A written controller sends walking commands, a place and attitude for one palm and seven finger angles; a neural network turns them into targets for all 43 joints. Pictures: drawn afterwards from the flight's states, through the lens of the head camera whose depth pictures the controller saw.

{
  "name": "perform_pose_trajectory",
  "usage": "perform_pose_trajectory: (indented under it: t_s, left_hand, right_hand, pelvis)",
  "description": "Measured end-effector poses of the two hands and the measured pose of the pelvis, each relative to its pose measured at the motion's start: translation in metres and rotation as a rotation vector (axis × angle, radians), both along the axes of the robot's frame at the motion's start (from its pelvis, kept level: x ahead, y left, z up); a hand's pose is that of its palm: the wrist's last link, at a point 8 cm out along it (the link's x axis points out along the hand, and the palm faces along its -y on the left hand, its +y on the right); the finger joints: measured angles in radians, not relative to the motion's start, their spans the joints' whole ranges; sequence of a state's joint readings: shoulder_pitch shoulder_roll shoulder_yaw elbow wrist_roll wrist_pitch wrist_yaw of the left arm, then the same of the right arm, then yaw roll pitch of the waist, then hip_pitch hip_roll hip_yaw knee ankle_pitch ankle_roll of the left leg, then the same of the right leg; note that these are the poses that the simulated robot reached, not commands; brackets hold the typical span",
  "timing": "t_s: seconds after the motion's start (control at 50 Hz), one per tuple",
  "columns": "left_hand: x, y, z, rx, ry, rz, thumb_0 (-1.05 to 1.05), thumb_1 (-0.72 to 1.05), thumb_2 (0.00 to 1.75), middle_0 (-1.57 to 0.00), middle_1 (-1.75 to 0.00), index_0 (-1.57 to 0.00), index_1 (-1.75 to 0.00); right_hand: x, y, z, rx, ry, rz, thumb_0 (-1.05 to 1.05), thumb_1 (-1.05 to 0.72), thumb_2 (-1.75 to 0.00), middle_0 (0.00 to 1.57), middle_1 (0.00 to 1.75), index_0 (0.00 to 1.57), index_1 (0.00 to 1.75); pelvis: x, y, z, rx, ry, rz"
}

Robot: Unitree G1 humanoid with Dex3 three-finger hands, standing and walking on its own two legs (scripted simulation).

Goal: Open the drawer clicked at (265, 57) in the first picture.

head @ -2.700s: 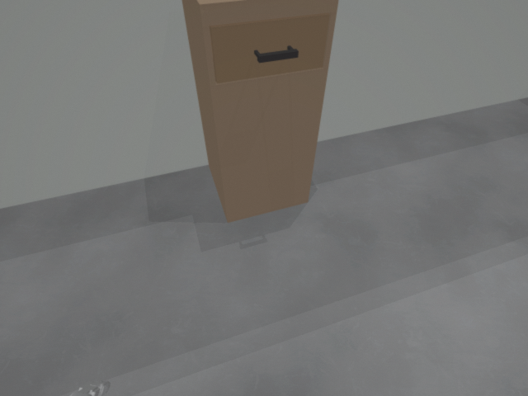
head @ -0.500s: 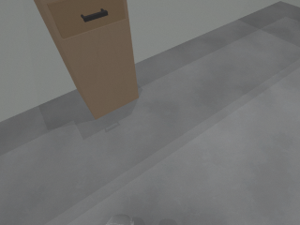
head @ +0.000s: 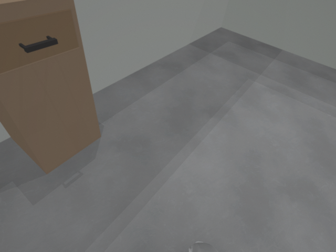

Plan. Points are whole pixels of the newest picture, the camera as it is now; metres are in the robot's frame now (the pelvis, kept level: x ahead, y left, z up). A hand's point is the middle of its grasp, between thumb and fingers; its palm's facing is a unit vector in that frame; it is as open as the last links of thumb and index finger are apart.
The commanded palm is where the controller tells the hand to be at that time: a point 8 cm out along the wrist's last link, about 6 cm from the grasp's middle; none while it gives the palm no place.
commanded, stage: walk to a spot facing it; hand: left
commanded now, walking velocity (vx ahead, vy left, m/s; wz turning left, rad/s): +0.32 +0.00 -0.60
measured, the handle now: (38, 43) +0.84 +0.61 +0.04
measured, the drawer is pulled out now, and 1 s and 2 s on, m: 0.00 0.00 0.00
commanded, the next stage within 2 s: turn to face it in 1.28 s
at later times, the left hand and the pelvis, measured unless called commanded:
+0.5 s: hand (139, 195) +0.33 +0.10 -0.17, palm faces -0.25 -0.94 -0.22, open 7.2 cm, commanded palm none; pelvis +0.20 -0.06 -0.01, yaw -16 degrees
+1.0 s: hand (139, 168) +0.44 +0.12 -0.19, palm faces -0.33 -0.94 -0.12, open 7.4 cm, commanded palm none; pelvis +0.43 -0.05 -0.01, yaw -27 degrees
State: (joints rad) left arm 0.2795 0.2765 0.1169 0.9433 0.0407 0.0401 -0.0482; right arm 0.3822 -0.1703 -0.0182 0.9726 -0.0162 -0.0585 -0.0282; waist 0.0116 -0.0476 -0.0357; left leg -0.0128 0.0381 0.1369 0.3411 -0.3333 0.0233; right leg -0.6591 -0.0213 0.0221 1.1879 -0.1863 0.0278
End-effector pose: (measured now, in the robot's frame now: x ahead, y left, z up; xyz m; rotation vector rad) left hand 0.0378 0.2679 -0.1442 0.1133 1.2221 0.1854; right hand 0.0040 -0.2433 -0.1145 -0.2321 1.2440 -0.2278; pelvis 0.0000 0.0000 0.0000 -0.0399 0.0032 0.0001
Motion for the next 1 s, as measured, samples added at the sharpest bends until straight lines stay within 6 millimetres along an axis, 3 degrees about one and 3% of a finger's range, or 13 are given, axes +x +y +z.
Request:
perform_pose_trajectory:
  t_s: [0.08, 0.18, 0.24, 0.3, 0.36, 0.42, 0.54, 0.66, 0.82, 0.86, 0.9, 1.0]
  left_hand:
    - [0.059, -0.012, -0.005, -0.015, -0.004, -0.084, 0.00, 0.92, 0.90, -0.19, -0.30, -0.19, -0.30]
    - [0.146, -0.053, -0.015, -0.055, -0.011, -0.223, 0.01, 0.92, 0.90, -0.19, -0.30, -0.19, -0.30]
    - [0.203, -0.086, -0.023, -0.069, -0.046, -0.309, 0.01, 0.92, 0.90, -0.19, -0.30, -0.19, -0.30]
    - [0.251, -0.113, -0.030, -0.066, -0.107, -0.353, 0.00, 0.91, 0.90, -0.19, -0.30, -0.20, -0.30]
    - [0.274, -0.126, -0.028, -0.055, -0.117, -0.354, 0.00, 0.91, 0.90, -0.20, -0.30, -0.20, -0.30]
    - [0.283, -0.129, -0.018, -0.030, -0.078, -0.356, 0.00, 0.91, 0.90, -0.20, -0.30, -0.20, -0.30]
    - [0.305, -0.112, 0.007, 0.050, -0.024, -0.352, -0.01, 0.94, 0.90, -0.20, -0.30, -0.20, -0.30]
    - [0.314, -0.104, 0.010, 0.055, 0.049, -0.312, 0.00, 0.93, 0.90, -0.20, -0.30, -0.20, -0.30]
    - [0.311, -0.096, -0.011, 0.001, 0.258, -0.235, 0.00, 0.91, 0.90, -0.20, -0.30, -0.20, -0.30]
    - [0.318, -0.093, -0.020, -0.014, 0.324, -0.240, 0.00, 0.91, 0.90, -0.20, -0.30, -0.20, -0.30]
    - [0.335, -0.092, -0.023, -0.023, 0.362, -0.273, 0.00, 0.91, 0.90, -0.20, -0.30, -0.20, -0.30]
    - [0.419, -0.099, -0.018, -0.029, 0.305, -0.366, 0.01, 0.91, 0.90, -0.20, -0.30, -0.20, -0.30]
  right_hand:
    - [-0.038, 0.013, -0.009, 0.026, 0.129, -0.111, 0.00, -0.91, -0.90, 0.20, 0.30, 0.20, 0.30]
    - [-0.073, 0.035, -0.017, 0.087, 0.304, -0.247, 0.00, -0.91, -0.90, 0.20, 0.30, 0.20, 0.30]
    - [-0.082, 0.043, -0.021, 0.129, 0.399, -0.328, 0.01, -0.91, -0.90, 0.20, 0.30, 0.20, 0.30]
    - [-0.073, 0.038, -0.030, 0.164, 0.455, -0.392, 0.01, -0.91, -0.90, 0.20, 0.30, 0.20, 0.30]
    - [-0.031, 0.020, -0.039, 0.162, 0.399, -0.415, 0.01, -0.91, -0.90, 0.20, 0.30, 0.20, 0.30]
    - [0.037, -0.006, -0.040, 0.143, 0.248, -0.392, 0.01, -0.91, -0.90, 0.20, 0.30, 0.20, 0.30]
    - [0.175, -0.045, -0.034, 0.124, -0.035, -0.331, 0.01, -0.91, -0.90, 0.20, 0.30, 0.20, 0.30]
    - [0.280, -0.058, -0.025, 0.130, -0.156, -0.265, 0.00, -0.91, -0.90, 0.20, 0.30, 0.20, 0.30]
    - [0.403, -0.055, -0.022, 0.102, -0.212, -0.194, 0.01, -0.91, -0.90, 0.20, 0.30, 0.20, 0.30]
    - [0.426, -0.054, -0.022, 0.078, -0.245, -0.205, 0.00, -0.91, -0.90, 0.20, 0.30, 0.20, 0.30]
    - [0.433, -0.051, -0.019, 0.065, -0.262, -0.239, 0.00, -0.91, -0.90, 0.20, 0.30, 0.20, 0.30]
    - [0.409, -0.044, -0.011, 0.039, -0.194, -0.407, -0.01, -0.93, -0.90, 0.20, 0.30, 0.20, 0.30]
  pelvis:
    - [0.027, 0.000, -0.005, 0.003, -0.004, -0.060]
    - [0.065, -0.009, -0.015, 0.008, 0.001, -0.125]
    - [0.093, -0.021, -0.025, 0.012, 0.002, -0.167]
    - [0.126, -0.039, -0.038, 0.034, -0.007, -0.202]
    - [0.147, -0.051, -0.036, 0.028, -0.028, -0.221]
    - [0.169, -0.059, -0.025, 0.030, -0.035, -0.241]
    - [0.217, -0.065, -0.009, 0.041, -0.014, -0.287]
    - [0.271, -0.065, -0.004, 0.041, 0.002, -0.317]
    - [0.354, -0.055, -0.015, 0.023, 0.003, -0.351]
    - [0.375, -0.052, -0.022, 0.028, -0.007, -0.376]
    - [0.391, -0.050, -0.021, 0.032, -0.026, -0.412]
    - [0.430, -0.052, -0.008, 0.022, -0.040, -0.463]
